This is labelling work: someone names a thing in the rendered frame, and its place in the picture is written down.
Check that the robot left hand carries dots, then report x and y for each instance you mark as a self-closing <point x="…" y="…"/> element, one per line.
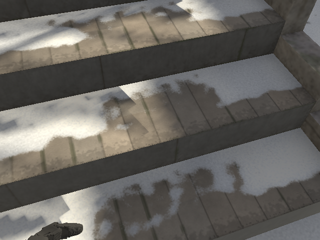
<point x="58" y="231"/>

